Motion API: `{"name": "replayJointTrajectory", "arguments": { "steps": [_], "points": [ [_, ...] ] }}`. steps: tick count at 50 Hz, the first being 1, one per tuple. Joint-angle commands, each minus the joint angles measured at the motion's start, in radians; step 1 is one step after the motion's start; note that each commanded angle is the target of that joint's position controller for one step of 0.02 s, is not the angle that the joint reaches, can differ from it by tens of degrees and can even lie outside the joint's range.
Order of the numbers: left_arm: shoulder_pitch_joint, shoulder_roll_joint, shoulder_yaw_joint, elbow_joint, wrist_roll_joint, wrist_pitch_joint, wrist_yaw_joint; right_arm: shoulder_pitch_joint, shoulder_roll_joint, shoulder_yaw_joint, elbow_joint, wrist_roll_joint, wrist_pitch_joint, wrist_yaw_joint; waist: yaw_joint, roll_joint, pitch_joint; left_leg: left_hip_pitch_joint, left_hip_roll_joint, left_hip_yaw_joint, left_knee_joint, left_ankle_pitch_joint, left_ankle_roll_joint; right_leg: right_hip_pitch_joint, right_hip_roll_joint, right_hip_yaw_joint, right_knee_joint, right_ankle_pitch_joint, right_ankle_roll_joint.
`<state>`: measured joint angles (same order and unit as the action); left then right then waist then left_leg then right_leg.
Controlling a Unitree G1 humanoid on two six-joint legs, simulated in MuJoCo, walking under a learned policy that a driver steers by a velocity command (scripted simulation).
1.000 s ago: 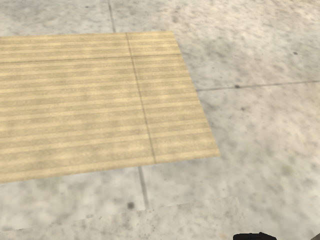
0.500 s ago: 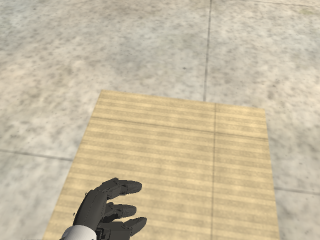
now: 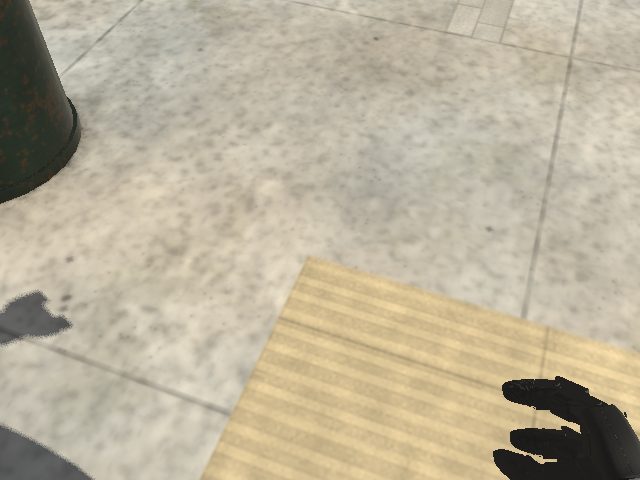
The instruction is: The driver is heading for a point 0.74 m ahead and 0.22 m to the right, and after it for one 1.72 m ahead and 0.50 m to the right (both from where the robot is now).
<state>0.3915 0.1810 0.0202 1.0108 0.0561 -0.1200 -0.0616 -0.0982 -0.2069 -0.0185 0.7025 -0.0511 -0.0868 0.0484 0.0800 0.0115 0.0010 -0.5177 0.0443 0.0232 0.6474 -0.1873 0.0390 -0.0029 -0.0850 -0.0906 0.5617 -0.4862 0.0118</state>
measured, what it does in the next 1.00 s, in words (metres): walks ahead, turning right: right foot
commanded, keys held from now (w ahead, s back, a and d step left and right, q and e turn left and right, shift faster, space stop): w+e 0.78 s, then w+q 0.22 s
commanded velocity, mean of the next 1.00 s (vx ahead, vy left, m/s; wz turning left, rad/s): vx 0.50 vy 0.00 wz -0.43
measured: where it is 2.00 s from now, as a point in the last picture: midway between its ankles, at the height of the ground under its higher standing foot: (491, 280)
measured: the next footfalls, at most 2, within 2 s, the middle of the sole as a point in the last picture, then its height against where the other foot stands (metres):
right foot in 0.48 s outside the picture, level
left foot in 1.08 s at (436, 369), level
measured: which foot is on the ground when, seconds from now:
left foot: down 0.00-0.46, up 0.48-1.00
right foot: up 0.00-0.46, down 0.48-1.00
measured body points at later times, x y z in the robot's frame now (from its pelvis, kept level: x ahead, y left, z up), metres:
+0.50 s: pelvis +0.24 -0.08 -0.01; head +0.26 -0.11 +0.44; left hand +0.50 +0.12 -0.09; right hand +0.19 -0.33 -0.16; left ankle +0.10 +0.12 -0.69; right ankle +0.33 -0.18 -0.72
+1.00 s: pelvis +0.49 -0.18 +0.02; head +0.51 -0.21 +0.47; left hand +0.62 +0.07 -0.10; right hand +0.63 -0.49 -0.06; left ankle +0.69 -0.14 -0.69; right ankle +0.33 -0.18 -0.72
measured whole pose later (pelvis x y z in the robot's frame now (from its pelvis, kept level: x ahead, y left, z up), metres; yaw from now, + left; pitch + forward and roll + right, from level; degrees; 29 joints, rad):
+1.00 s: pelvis +0.49 -0.18 +0.02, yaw -27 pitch +3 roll +1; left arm 0.37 0.24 0.08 0.85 0.00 -0.06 0.03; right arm -0.07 -0.24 -0.05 0.73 0.01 -0.11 0.03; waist 0.10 0.04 0.01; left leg -0.59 0.01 0.01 0.55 0.00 0.05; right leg -0.01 0.12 0.14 0.35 -0.38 -0.11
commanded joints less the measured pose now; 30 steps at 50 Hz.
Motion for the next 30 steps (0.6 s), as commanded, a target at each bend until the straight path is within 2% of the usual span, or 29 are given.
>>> {"name": "replayJointTrajectory", "arguments": {
  "steps": [1, 2, 3, 4, 5, 6, 7, 8, 9, 10, 12, 13, 14, 15, 16, 17, 18, 19, 20, 21, 22, 23, 24, 25, 26, 27, 28, 29, 30],
  "points": [
    [-0.047, 0.063, 0.02, -0.116, -0.036, -0.016, -0.006, 0.59, -0.179, -0.087, 0.129, 0.006, -0.001, -0.04, -0.277, 0.24, -0.317, 0.98, 0.331, -0.623, -0.315, 0.167, 0.315, -0.731, 0.091, 0.115, 0.585, -0.053, -0.033],
    [-0.065, 0.075, 0.03, -0.114, -0.052, -0.014, -0.005, 0.54, -0.204, -0.098, 0.154, 0.025, -0.011, -0.054, -0.234, 0.202, -0.159, 0.791, 0.319, -0.494, -0.332, 0.027, 0.223, -0.788, 0.028, 0.144, 0.745, 0.031, -0.061],
    [-0.039, 0.108, 0.047, -0.096, -0.038, -0.019, -0.002, 0.473, -0.148, -0.093, 0.132, 0.015, -0.007, -0.07, -0.208, 0.126, -0.101, 0.635, 0.309, -0.393, -0.351, 0.071, 0.202, -0.736, 0.001, 0.162, 0.734, 0.06, -0.085],
    [-0.043, 0.068, 0.042, -0.109, -0.019, -0.024, 0.005, 0.451, -0.088, -0.08, 0.14, 0.018, -0.007, -0.07, -0.17, 0.107, -0.077, 0.54, 0.313, -0.328, -0.371, 0.152, 0.209, -0.705, -0.03, 0.174, 0.716, 0.115, -0.108],
    [-0.075, 0.023, 0.027, -0.124, -0.004, -0.014, 0.002, 0.399, -0.04, -0.076, 0.119, 0.013, -0.008, -0.062, -0.142, 0.072, -0.07, 0.465, 0.308, -0.276, -0.404, 0.208, 0.212, -0.668, -0.045, 0.169, 0.709, 0.154, -0.112],
    [-0.105, -0.009, 0.025, -0.145, -0.002, -0.007, 0.0, 0.367, 0.0, -0.071, 0.11, 0.007, -0.012, -0.061, -0.118, 0.053, -0.086, 0.461, 0.291, -0.227, -0.428, 0.211, 0.195, -0.667, -0.045, 0.172, 0.693, 0.177, -0.112],
    [-0.1, -0.034, 0.017, -0.157, -0.01, -0.001, -0.001, 0.355, -0.001, -0.077, 0.107, -0.007, -0.017, -0.066, -0.109, 0.054, -0.082, 0.463, 0.292, -0.196, -0.461, 0.215, 0.195, -0.689, -0.046, 0.177, 0.697, 0.192, -0.11],
    [-0.103, -0.031, 0.019, -0.149, -0.019, 0.005, -0.003, 0.336, -0.008, -0.085, 0.089, -0.005, -0.024, -0.07, -0.104, 0.041, -0.074, 0.449, 0.291, -0.154, -0.489, 0.24, 0.196, -0.71, -0.041, 0.197, 0.697, 0.222, -0.097],
    [-0.109, -0.015, 0.024, -0.157, -0.022, 0.007, -0.011, 0.325, -0.003, -0.087, 0.085, -0.013, -0.03, -0.07, -0.098, 0.027, -0.052, 0.439, 0.29, -0.104, -0.517, 0.27, 0.204, -0.733, -0.04, 0.198, 0.674, 0.257, -0.088],
    [-0.132, -0.027, 0.019, -0.166, -0.029, 0.008, -0.022, 0.338, 0.006, -0.083, 0.097, -0.026, -0.036, -0.06, -0.088, 0.027, -0.02, 0.432, 0.29, -0.048, -0.539, 0.313, 0.214, -0.762, -0.051, 0.2, 0.621, 0.31, -0.084],
    [-0.133, -0.018, 0.023, -0.169, -0.024, 0.015, -0.043, 0.318, 0.017, -0.071, 0.097, -0.03, -0.052, -0.049, -0.06, 0.019, 0.01, 0.371, 0.237, 0.093, -0.549, 0.354, 0.175, -0.683, -0.074, 0.167, 0.413, 0.474, -0.078],
    [-0.155, -0.025, 0.015, -0.174, -0.02, 0.02, -0.046, 0.303, -0.013, -0.082, 0.096, -0.022, -0.054, -0.037, -0.064, 0.035, 0.013, 0.326, 0.211, 0.161, -0.56, 0.376, 0.161, -0.595, -0.065, 0.134, 0.309, 0.484, -0.076],
    [-0.203, -0.025, 0.009, -0.197, -0.009, 0.03, -0.045, 0.36, -0.024, -0.083, 0.126, -0.01, -0.057, -0.029, -0.087, 0.051, 0.033, 0.319, 0.223, 0.163, -0.58, 0.377, 0.164, -0.562, -0.054, 0.109, 0.266, 0.469, -0.07],
    [-0.238, 0.0, 0.011, -0.21, -0.005, 0.04, -0.037, 0.393, -0.029, -0.081, 0.149, -0.003, -0.059, -0.029, -0.097, 0.058, 0.045, 0.367, 0.238, 0.16, -0.577, 0.354, 0.159, -0.574, -0.043, 0.099, 0.218, 0.466, -0.063],
    [-0.258, 0.01, 0.01, -0.221, -0.004, 0.049, -0.029, 0.417, -0.052, -0.084, 0.164, -0.003, -0.064, -0.028, -0.104, 0.058, 0.065, 0.429, 0.262, 0.152, -0.574, 0.352, 0.162, -0.608, -0.04, 0.105, 0.168, 0.473, -0.066],
    [-0.37, 0.1, 0.054, -0.269, -0.125, 0.071, 0.033, 0.438, -0.187, -0.118, 0.194, 0.072, -0.032, -0.062, -0.112, 0.059, 0.094, 0.482, 0.238, 0.162, -0.541, 0.23, 0.084, -0.641, -0.019, 0.075, 0.204, 0.467, -0.069],
    [-0.387, 0.105, 0.05, -0.291, -0.127, 0.078, 0.049, 0.438, -0.197, -0.118, 0.2, 0.078, -0.021, -0.077, -0.104, 0.061, 0.102, 0.536, 0.265, 0.15, -0.537, 0.189, 0.078, -0.68, -0.034, 0.095, 0.171, 0.444, -0.077],
    [-0.384, 0.104, 0.054, -0.294, -0.108, 0.084, 0.056, 0.426, -0.181, -0.114, 0.208, 0.073, -0.014, -0.087, -0.092, 0.065, 0.116, 0.556, 0.275, 0.159, -0.517, 0.22, 0.068, -0.672, -0.034, 0.088, 0.155, 0.403, -0.091],
    [-0.371, 0.12, 0.068, -0.301, -0.09, 0.101, 0.058, 0.414, -0.158, -0.114, 0.209, 0.075, -0.006, -0.092, -0.079, 0.07, 0.117, 0.54, 0.26, 0.193, -0.477, 0.315, 0.059, -0.603, -0.002, 0.056, 0.145, 0.34, -0.098],
    [-0.337, 0.127, 0.081, -0.297, -0.082, 0.108, 0.059, 0.384, -0.171, -0.117, 0.208, 0.076, -0.002, -0.096, -0.04, 0.1, 0.104, 0.521, 0.25, 0.209, -0.405, 0.46, 0.05, -0.522, 0.026, 0.022, 0.149, 0.301, -0.116],
    [-0.245, 0.148, 0.1, -0.277, -0.08, 0.111, 0.057, 0.338, -0.167, -0.116, 0.195, 0.074, 0.0, -0.098, 0.026, 0.096, 0.061, 0.493, 0.222, 0.236, -0.272, 0.62, 0.031, -0.387, 0.065, -0.008, 0.115, 0.281, -0.142],
    [-0.076, 0.191, 0.133, -0.215, -0.083, 0.114, 0.06, 0.318, -0.145, -0.11, 0.181, 0.068, 0.003, -0.097, 0.1, 0.057, -0.024, 0.429, 0.171, 0.247, -0.04, 0.699, 0.002, -0.18, 0.126, -0.025, 0.09, 0.286, -0.177],
    [0.066, 0.29, 0.166, -0.178, -0.076, 0.117, 0.07, 0.312, -0.128, -0.104, 0.15, 0.048, 0.002, -0.105, 0.135, -0.141, -0.07, 0.204, 0.098, 0.263, 0.339, 0.386, -0.054, 0.019, 0.03, 0.178, 0.031, 0.364, -0.224],
    [-0.026, 0.341, 0.152, -0.215, -0.091, 0.109, 0.073, 0.42, 0.015, -0.061, 0.098, 0.025, -0.02, -0.098, -0.018, -0.394, -0.181, -0.135, -0.079, 0.109, 0.68, -0.37, -0.102, 0.215, -0.129, 0.698, -0.165, 0.091, -0.369],
    [-0.053, 0.268, 0.126, -0.267, -0.08, 0.094, 0.063, 0.407, -0.057, -0.069, 0.092, 0.072, -0.057, -0.087, 0.016, -0.317, -0.312, -0.221, -0.079, -0.092, 0.829, -0.362, -0.079, 0.26, -0.213, 0.912, -0.337, -0.027, -0.424],
    [-0.075, 0.217, 0.106, -0.241, -0.075, 0.076, 0.056, 0.286, -0.092, -0.077, 0.056, 0.104, -0.072, -0.082, 0.023, -0.21, -0.195, -0.317, -0.038, -0.097, 0.846, -0.257, -0.059, 0.19, -0.21, 0.825, -0.361, 0.021, -0.369],
    [-0.122, 0.182, 0.095, -0.237, -0.074, 0.064, 0.057, 0.26, -0.097, -0.076, 0.052, 0.093, -0.079, -0.089, -0.004, -0.123, -0.136, -0.324, 0.018, -0.099, 0.763, -0.156, -0.033, 0.083, -0.179, 0.676, -0.329, 0.166, -0.329],
    [-0.204, 0.163, 0.088, -0.254, -0.069, 0.052, 0.058, 0.264, -0.118, -0.085, 0.057, 0.068, -0.077, -0.101, -0.051, -0.084, -0.11, -0.237, 0.064, -0.111, 0.649, -0.072, -0.027, -0.039, -0.137, 0.558, -0.314, 0.314, -0.298],
    [-0.218, 0.142, 0.08, -0.262, -0.068, 0.044, 0.059, 0.262, -0.123, -0.091, 0.051, 0.066, -0.062, -0.102, -0.074, -0.078, -0.117, -0.167, 0.082, -0.124, 0.585, -0.033, -0.028, -0.092, -0.107, 0.502, -0.315, 0.403, -0.286]
  ]
}}
Keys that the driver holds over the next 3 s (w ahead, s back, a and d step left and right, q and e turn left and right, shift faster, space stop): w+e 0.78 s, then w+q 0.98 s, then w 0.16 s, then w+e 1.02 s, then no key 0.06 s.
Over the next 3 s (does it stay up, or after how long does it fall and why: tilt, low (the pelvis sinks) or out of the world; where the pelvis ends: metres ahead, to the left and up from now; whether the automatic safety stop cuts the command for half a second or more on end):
stays up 1.54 -0.40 0.01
